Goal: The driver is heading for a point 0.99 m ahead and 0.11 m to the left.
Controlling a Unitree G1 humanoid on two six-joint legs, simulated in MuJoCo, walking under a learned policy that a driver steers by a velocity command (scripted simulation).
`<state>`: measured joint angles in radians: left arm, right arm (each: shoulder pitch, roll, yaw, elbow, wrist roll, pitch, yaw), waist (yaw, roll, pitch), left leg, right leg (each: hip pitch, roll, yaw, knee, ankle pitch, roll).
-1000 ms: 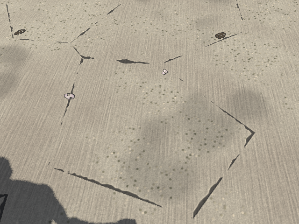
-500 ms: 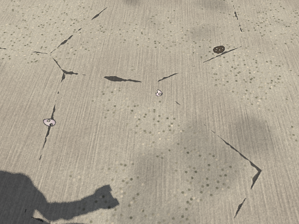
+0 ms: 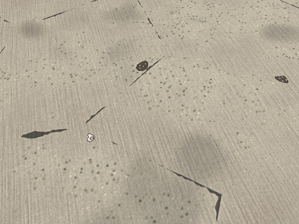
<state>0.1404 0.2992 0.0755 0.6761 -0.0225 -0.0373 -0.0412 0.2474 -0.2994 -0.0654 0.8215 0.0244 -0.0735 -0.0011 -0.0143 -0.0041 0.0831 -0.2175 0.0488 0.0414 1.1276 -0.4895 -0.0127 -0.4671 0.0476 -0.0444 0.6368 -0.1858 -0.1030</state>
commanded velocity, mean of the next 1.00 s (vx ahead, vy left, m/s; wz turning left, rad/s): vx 0.50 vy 0.00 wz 0.14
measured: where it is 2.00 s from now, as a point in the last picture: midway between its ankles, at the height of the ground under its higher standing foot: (128, 124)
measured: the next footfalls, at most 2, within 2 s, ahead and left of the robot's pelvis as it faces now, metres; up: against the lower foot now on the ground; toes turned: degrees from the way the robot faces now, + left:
left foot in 0.46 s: +0.45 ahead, +0.13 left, +0.00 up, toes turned -2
right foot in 0.94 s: +0.74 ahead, -0.05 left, +0.00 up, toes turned +16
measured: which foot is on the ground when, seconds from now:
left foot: up 0.00-0.44, down 0.46-0.96, up 0.98-1.00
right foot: down 0.00-0.48, up 0.50-0.92, down 0.94-1.00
